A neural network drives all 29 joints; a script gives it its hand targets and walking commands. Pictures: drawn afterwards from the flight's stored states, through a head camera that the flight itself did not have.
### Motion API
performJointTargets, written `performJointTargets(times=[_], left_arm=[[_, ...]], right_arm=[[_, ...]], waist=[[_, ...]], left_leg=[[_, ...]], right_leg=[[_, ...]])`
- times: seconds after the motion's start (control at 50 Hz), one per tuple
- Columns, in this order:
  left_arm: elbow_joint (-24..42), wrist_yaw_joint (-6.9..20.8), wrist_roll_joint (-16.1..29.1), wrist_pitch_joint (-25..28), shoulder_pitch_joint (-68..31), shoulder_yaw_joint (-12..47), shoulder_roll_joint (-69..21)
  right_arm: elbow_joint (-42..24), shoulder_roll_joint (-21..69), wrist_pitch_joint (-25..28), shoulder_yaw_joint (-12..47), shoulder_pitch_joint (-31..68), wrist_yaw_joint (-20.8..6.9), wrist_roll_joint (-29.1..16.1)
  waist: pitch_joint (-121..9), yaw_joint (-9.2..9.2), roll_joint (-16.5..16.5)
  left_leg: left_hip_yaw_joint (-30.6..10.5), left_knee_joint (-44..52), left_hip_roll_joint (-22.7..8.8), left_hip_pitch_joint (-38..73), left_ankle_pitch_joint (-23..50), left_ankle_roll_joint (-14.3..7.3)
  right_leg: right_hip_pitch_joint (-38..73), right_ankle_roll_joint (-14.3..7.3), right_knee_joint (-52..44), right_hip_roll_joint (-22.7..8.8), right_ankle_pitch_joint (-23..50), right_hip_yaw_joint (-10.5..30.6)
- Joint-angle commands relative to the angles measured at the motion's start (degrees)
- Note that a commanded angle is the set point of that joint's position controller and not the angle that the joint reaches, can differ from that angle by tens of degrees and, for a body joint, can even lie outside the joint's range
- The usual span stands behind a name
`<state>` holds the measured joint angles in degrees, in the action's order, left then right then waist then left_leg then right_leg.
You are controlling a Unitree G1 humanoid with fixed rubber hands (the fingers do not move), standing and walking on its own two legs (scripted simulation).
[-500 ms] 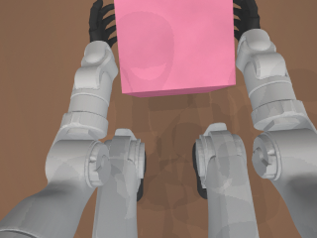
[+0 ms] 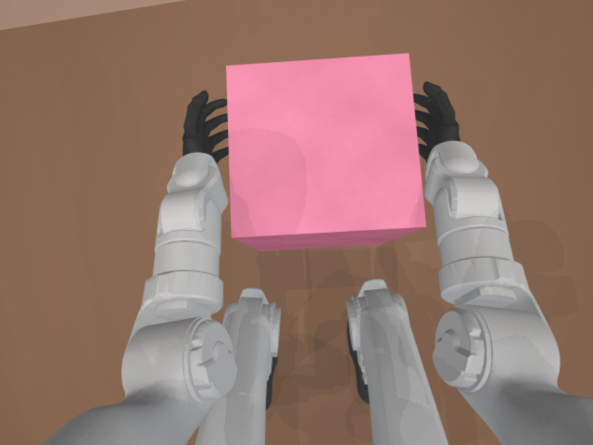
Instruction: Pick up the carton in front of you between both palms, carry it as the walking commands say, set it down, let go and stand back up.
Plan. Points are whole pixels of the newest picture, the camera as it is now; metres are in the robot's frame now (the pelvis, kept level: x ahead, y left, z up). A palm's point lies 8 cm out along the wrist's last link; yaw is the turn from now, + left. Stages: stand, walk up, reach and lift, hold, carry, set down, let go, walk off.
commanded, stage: reach and lift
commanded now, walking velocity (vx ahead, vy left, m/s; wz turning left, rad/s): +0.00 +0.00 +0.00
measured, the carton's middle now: (318, 173) +0.47 -0.03 -0.13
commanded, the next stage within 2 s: none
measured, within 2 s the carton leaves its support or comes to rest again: neither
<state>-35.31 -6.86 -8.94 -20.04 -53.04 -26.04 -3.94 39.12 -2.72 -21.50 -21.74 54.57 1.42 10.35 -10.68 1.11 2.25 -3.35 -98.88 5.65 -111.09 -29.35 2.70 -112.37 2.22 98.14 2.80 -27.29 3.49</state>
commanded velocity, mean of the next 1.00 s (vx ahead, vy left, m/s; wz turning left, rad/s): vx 0.00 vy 0.00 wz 0.00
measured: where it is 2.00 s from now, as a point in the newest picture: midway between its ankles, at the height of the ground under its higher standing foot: (314, 377)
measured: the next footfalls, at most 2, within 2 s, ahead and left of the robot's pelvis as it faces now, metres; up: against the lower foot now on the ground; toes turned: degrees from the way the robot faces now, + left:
none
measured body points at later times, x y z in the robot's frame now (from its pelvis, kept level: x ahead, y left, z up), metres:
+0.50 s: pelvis +0.05 +0.00 +0.14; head +0.18 -0.02 +0.57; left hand +0.44 +0.13 +0.11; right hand +0.44 -0.17 +0.10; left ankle +0.10 +0.12 -0.47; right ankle +0.11 -0.13 -0.47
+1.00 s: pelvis +0.09 +0.00 +0.25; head +0.09 +0.00 +0.70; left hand +0.41 +0.14 +0.26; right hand +0.39 -0.16 +0.25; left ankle +0.10 +0.12 -0.47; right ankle +0.11 -0.13 -0.47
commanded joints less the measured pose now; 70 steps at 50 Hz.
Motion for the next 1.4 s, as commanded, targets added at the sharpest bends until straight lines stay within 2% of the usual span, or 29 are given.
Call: performJointTargets(times=[0.0, 0.08, 0.16, 0.36, 0.56, 0.74, 0.9, 1.0, 1.1, 1.18, 1.26, 1.38], left_arm=[[-0.01, 15.03, 10.18, -0.01, -38.33, 37.05, -63.14], [0.12, 15.15, 10.07, 0.07, -33.14, 38.01, -63.32], [-1.06, 15.51, 9.25, 0.45, -28.21, 37.43, -63.36], [-2.81, 16.39, 7.29, 1.75, -17.93, 36.59, -64.21], [-1.36, 17.06, 5.91, 1.87, -7.32, 38.77, -65.11], [1.61, 17.78, 5.97, -0.6, 1.78, 41.35, -64.92], [7.2, 18.91, 7.11, -5.95, 7.6, 44.56, -64.63], [10.98, 19.72, 7.53, -10.0, 9.98, 45.36, -63.82], [9.63, 20.5, 5.46, -13.15, 10.2, 41.29, -61.49], [7.61, 21.27, 3.99, -13.33, 5.93, 37.9, -61.51], [9.58, 21.69, 4.9, -12.62, 1.19, 39.34, -63.09], [10.35, 21.61, 5.05, -12.67, 0.81, 40.13, -62.65]], right_arm=[[-4.61, 63.33, 1.08, 32.78, 36.7, -15.11, -11.79], [-5.32, 64.76, 1.0, 34.93, 32.69, -14.66, -12.63], [-4.28, 65.85, 1.38, 34.76, 28.09, -14.05, -11.69], [-3.13, 67.35, 3.06, 33.09, 17.3, -13.09, -8.34], [-6.49, 68.35, 3.46, 35.99, 8.04, -13.21, -7.95], [-9.72, 68.57, 1.09, 38.97, -0.79, -13.36, -8.11], [-14.84, 68.69, -4.16, 41.32, -6.76, -13.93, -9.12], [-19.11, 67.54, -8.35, 42.19, -8.81, -14.3, -9.58], [-17.95, 65.85, -11.55, 38.15, -8.99, -14.89, -7.41], [-15.56, 65.62, -11.74, 34.68, -4.85, -15.74, -5.91], [-17.5, 67.53, -11.17, 36.41, -0.27, -16.27, -6.88], [-18.47, 67.89, -11.33, 37.6, 0.15, -16.08, -7.31]], waist=[[-62.6, 1.67, -1.53], [-58.76, 0.53, -2.87], [-53.23, 0.14, -3.72], [-42.79, 0.32, -2.94], [-35.36, -0.47, -2.86], [-26.3, -0.74, -2.81], [-17.38, -0.81, -2.14], [-10.78, -0.76, -1.84], [-1.65, -0.63, -1.67], [1.19, -0.61, -1.29], [-3.35, -0.82, -1.52], [-5.95, -1.0, -2.17]], left_leg=[[6.79, 13.38, 5.83, 33.93, 10.86, -0.36], [6.09, 16.88, 5.76, 36.96, 11.42, -0.63], [5.25, 20.85, 5.68, 39.5, 10.93, -0.89], [2.76, 32.22, 4.78, 50.04, 11.82, -1.4], [0.27, 44.21, 3.08, 64.8, 16.4, -2.23], [-1.41, 55.82, 1.74, 79.65, 23.6, -2.62], [-2.19, 66.06, 0.3, 92.45, 29.26, -2.47], [-2.42, 71.9, -0.37, 98.46, 28.95, -2.36], [-1.76, 75.66, -0.93, 98.59, 20.79, -2.7], [-1.3, 76.51, -1.35, 96.91, 14.07, -3.26], [-1.25, 75.76, -1.3, 98.17, 15.61, -3.3], [-0.79, 75.89, -0.87, 100.03, 17.36, -3.1]], right_leg=[[42.46, -1.12, -11.69, 6.74, 13.1, -7.39], [46.68, -0.68, -15.27, 6.92, 13.6, -6.52], [50.42, -0.6, -19.58, 6.91, 13.18, -5.42], [61.77, -1.41, -31.14, 6.22, 14.18, -2.47], [75.66, -1.86, -42.63, 5.25, 18.07, -0.31], [88.99, -1.99, -53.98, 4.22, 24.49, 1.11], [100.58, -2.07, -64.22, 3.18, 29.11, 1.56], [105.81, -1.99, -70.15, 2.72, 28.25, 1.33], [105.64, -2.57, -73.85, 2.32, 20.3, 0.63], [105.41, -2.82, -74.02, 2.06, 14.52, -0.07], [107.44, -2.6, -73.28, 2.05, 15.86, -0.01], [108.93, -2.15, -73.78, 2.11, 17.4, 0.13]])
